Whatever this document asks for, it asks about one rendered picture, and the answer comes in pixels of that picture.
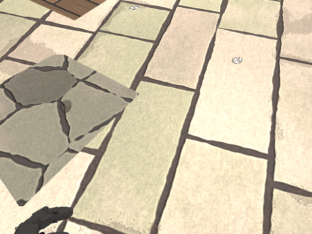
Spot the robot left hand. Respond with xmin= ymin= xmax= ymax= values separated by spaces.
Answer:
xmin=14 ymin=206 xmax=73 ymax=234

